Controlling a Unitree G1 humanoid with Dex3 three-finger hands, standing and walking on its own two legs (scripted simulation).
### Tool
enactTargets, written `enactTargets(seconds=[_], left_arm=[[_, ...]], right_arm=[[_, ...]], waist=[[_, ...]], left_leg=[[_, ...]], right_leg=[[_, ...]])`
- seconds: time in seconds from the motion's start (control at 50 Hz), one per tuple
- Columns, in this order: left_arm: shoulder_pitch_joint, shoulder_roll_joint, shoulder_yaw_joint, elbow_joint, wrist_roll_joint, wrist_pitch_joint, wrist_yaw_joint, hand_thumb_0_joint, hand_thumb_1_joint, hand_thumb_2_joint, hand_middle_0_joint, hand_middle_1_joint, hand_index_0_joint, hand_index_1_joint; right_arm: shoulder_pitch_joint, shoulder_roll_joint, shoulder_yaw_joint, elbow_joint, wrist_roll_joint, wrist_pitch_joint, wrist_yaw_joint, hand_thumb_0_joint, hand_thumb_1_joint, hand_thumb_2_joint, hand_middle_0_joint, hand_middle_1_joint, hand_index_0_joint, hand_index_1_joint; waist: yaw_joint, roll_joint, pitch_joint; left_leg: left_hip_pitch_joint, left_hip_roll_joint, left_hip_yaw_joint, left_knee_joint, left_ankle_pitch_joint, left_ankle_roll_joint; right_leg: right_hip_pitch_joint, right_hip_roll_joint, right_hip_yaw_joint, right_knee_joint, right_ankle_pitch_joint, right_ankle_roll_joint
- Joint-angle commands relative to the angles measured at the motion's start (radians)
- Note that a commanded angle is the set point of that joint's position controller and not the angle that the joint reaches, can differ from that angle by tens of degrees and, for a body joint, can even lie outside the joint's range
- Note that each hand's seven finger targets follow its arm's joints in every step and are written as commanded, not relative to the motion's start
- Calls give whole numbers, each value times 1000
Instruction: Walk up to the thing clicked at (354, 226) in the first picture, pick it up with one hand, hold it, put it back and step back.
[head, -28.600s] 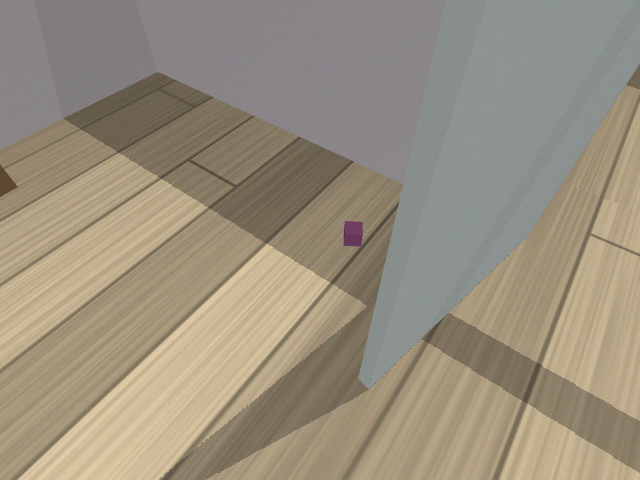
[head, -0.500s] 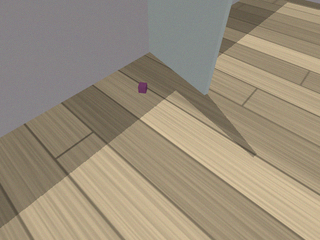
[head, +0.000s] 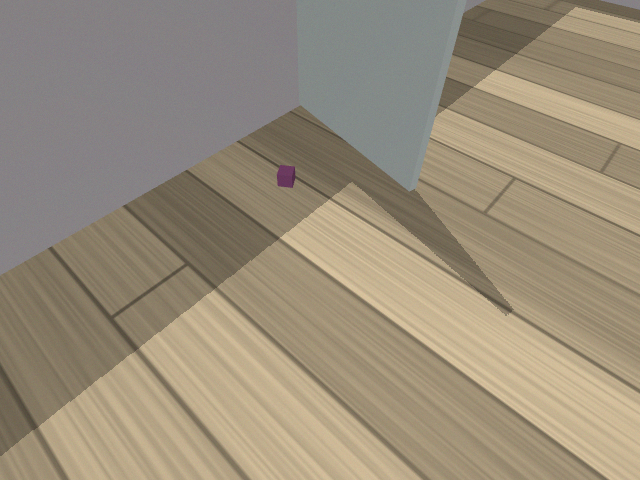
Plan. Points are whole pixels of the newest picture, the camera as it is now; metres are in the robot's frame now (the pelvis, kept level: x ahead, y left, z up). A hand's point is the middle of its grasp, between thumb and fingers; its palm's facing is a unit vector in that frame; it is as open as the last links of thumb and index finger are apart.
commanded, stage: stand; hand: left
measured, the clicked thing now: (286, 176) +1.49 +0.14 -0.75
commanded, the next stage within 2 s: walk up in 0.16 s
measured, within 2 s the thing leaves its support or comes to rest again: neither
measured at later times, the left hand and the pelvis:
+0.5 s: hand out of the picture +0.15 +0.24 -0.14, palm faces -0.06 -0.89 -0.46, open 7.4 cm; pelvis +0.07 -0.06 -0.03, yaw -3 degrees
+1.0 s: hand (179, 366) +0.33 +0.24 -0.18, palm faces -0.08 -0.93 -0.35, open 7.4 cm; pelvis +0.27 -0.04 -0.02, yaw -2 degrees
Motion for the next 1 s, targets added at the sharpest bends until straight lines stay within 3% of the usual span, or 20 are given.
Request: enactTargets(seconds=[0.0, 0.12, 0.14, 0.16, 0.2, 0.22, 0.36, 0.42, 0.44, 0.46, 0.48, 0.54, 0.58, 0.76, 0.82, 0.86, 0.88, 0.9, 0.92, 0.98], left_arm=[[-33, 217, 41, -56, -6, -24, 13, 0, 900, 900, -200, -300, -200, -300], [-24, 212, 39, -59, -5, -23, 12, 0, 900, 900, -200, -300, -200, -300], [12, 307, 103, -121, 14, -34, -19, 0, 900, 900, -200, -300, -200, -300], [-34, 295, 103, -126, 22, -32, -31, 0, 900, 900, -200, -300, -200, -300], [-130, 261, 105, -186, 32, -30, -47, 0, 900, 900, -200, -300, -200, -300], [-141, 262, 104, -196, 32, -39, -50, 0, 900, 900, -200, -300, -200, -300], [79, 257, 129, -167, 11, -44, -96, 0, 900, 900, -200, -300, -200, -300], [353, 325, 169, -78, 18, -62, -66, 0, 900, 900, -200, -300, -200, -300], [464, 404, 195, -78, 27, -66, -44, 0, 900, 900, -200, -300, -200, -300], [338, 445, 178, -148, 30, -77, -37, 0, 900, 900, -200, -300, -200, -300], [164, 465, 169, -207, 11, -77, -38, 0, 900, 900, -200, -300, -200, -300], [46, 370, 151, -236, 0, -84, -32, 0, 900, 900, -200, -300, -200, -300], [64, 347, 144, -232, -1, -93, -34, 0, 900, 900, -200, -300, -200, -300], [121, 361, 160, -257, 3, -105, -37, 0, 900, 900, -200, -300, -200, -300], [138, 358, 148, -254, -1, -94, -42, 0, 900, 900, -200, -300, -200, -300], [135, 307, 125, -269, 4, -87, -41, 0, 900, 900, -200, -300, -200, -300], [188, 234, 99, -279, -8, -81, -37, 0, 900, 900, -200, -300, -200, -300], [188, 210, 97, -293, -21, -82, -33, 0, 900, 900, -200, -300, -200, -300], [121, 310, 106, -285, -7, -82, -21, 0, 900, 900, -200, -300, -200, -300], [189, 300, 102, -235, -33, -81, -35, 0, 900, 900, -200, -300, -200, -300]], right_arm=[[-42, -212, -37, -57, -1, -19, -13, 0, -900, -900, 200, 300, 200, 300], [-40, -214, -39, -57, -2, -18, -13, 0, -900, -900, 200, 300, 200, 300], [42, -316, -106, -110, -22, -38, 10, 0, -900, -900, 200, 300, 200, 300], [82, -338, -123, -90, -29, -42, 20, 0, -900, -900, 200, 300, 200, 300], [141, -373, -156, -109, -33, -47, 24, 0, -900, -900, 200, 300, 200, 300], [151, -357, -156, -119, -33, -57, 23, 0, -900, -900, 200, 300, 200, 300], [-57, -331, -147, -235, -42, -57, 41, 0, -900, -900, 200, 300, 200, 300], [-45, -233, -113, -250, -54, -42, 40, 0, -900, -900, 200, 300, 200, 300], [-22, -152, -79, -268, -45, -39, 43, 0, -900, -900, 200, 300, 200, 300], [2, -190, -89, -287, -17, -30, 43, 0, -900, -900, 200, 300, 200, 300], [7, -286, -115, -264, -15, -30, 40, 0, -900, -900, 200, 300, 200, 300], [149, -309, -121, -188, 0, -33, 50, 0, -900, -900, 200, 300, 200, 300], [191, -292, -126, -179, -4, -27, 64, 0, -900, -900, 200, 300, 200, 300], [28, -255, -122, -285, -25, -42, 94, 0, -900, -900, 200, 300, 200, 300], [47, -246, -128, -284, -26, -54, 89, 0, -900, -900, 200, 300, 200, 300], [241, -292, -151, -234, -31, -67, 67, 0, -900, -900, 200, 300, 200, 300], [381, -370, -177, -207, -47, -76, 50, 0, -900, -900, 200, 300, 200, 300], [372, -451, -190, -242, -32, -84, 41, 0, -900, -900, 200, 300, 200, 300], [321, -453, -192, -256, 6, -81, 42, 0, -900, -900, 200, 300, 200, 300], [186, -334, -140, -299, 6, -83, 29, 0, -900, -900, 200, 300, 200, 300]], waist=[[2, -20, -69], [4, -5, -71], [-14, -5, -185], [-43, 50, -104], [-98, 169, 67], [-91, 88, 90], [58, 198, 17], [179, -126, -81], [233, -399, -57], [160, -309, -12], [83, -166, 106], [-5, -127, 78], [-7, -145, 59], [52, -71, 54], [35, -68, 37], [-72, 54, -79], [-119, 264, -176], [-110, 353, -145], [-102, 179, -114], [-19, 124, -19]], left_leg=[[43, 126, -100, -39, 121, 25], [41, 124, -95, -37, 112, 25], [105, 117, -124, 20, -428, 96], [132, 162, -196, -42, -628, 128], [163, 399, -435, -212, -644, 246], [151, 415, -443, -206, -527, 263], [-188, 246, -94, -125, -454, 162], [-527, 94, 49, 388, -561, 109], [-658, -42, 46, 770, -532, 76], [-655, -70, -122, 906, -415, 38], [-608, 19, -207, 898, -313, 36], [-471, 67, -176, 780, -156, 18], [-418, 66, -163, 719, -106, -2], [-384, 116, -30, 306, -4, -4], [-234, 71, 50, 244, -27, 13], [71, 25, 60, 183, -65, 51], [247, 173, -178, 80, -293, 119], [306, 410, -702, -107, -423, 222], [179, 435, -720, -118, -428, 275], [39, 309, -288, -62, -176, 203]], right_leg=[[-44, -103, 72, -48, 135, -45], [-41, -102, 73, -42, 146, -47], [-79, -40, 63, 61, -339, -82], [-278, -17, 28, 157, -450, -79], [-606, -15, -27, 476, -325, -51], [-630, -49, 28, 491, -295, -51], [-142, -58, -75, 317, -82, -35], [319, 0, -97, 230, -140, -42], [279, -161, 213, 18, -533, -71], [66, -388, 688, -275, -870, -156], [-125, -432, 728, -322, -941, -219], [-161, -270, 327, -219, -559, -188], [-185, -252, 221, -215, -474, -200], [-57, -233, 48, -134, -284, -207], [-98, -216, -2, -27, -150, -204], [-184, -149, -83, 328, 141, -165], [-338, -53, -155, 679, 69, -114], [-617, 122, -82, 838, -333, -79], [-583, 28, 73, 911, -340, -95], [-539, -61, 68, 806, -158, -80]])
